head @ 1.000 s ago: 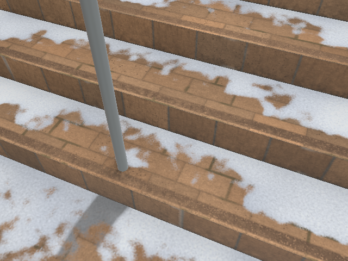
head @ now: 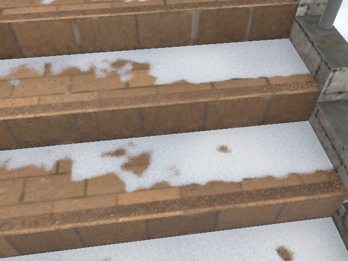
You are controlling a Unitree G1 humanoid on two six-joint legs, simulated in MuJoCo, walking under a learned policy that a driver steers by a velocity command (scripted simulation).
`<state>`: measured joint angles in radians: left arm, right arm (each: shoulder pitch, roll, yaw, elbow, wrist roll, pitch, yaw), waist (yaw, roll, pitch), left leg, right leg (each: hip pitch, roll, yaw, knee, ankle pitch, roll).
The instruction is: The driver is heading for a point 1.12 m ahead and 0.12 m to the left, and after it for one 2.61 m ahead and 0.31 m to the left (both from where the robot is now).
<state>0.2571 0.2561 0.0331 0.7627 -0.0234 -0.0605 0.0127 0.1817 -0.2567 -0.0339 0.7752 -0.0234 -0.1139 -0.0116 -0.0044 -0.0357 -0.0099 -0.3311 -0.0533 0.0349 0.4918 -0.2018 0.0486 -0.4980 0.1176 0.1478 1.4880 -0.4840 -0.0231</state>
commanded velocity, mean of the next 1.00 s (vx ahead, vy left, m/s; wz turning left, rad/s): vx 0.42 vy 0.00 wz -0.03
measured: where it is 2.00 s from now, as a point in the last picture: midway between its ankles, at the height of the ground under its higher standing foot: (222, 190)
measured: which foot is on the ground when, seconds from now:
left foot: down 0.00-0.36, up 0.38-0.90, down 0.92-1.00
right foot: up 0.00-0.34, down 0.36-0.94, up 0.96-1.00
